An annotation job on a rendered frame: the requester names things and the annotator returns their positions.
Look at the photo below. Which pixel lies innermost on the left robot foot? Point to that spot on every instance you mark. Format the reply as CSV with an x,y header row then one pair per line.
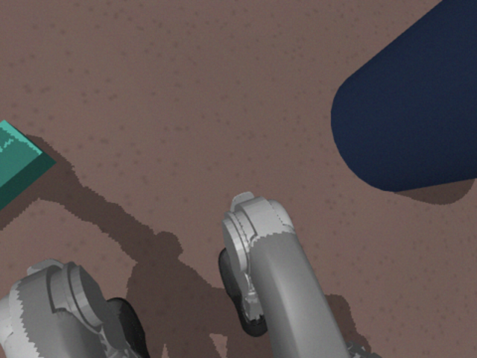
x,y
133,331

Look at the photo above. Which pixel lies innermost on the right robot hand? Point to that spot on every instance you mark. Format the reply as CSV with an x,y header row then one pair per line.
x,y
357,351

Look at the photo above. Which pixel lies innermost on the right robot foot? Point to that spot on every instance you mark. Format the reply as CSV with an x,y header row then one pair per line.
x,y
253,328

